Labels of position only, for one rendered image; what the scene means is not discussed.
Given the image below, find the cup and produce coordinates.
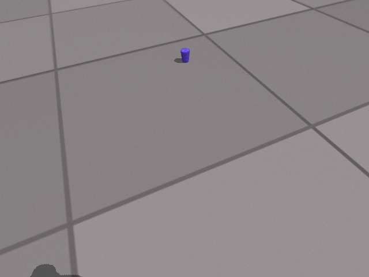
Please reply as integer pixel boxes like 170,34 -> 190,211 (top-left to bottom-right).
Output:
180,48 -> 190,63

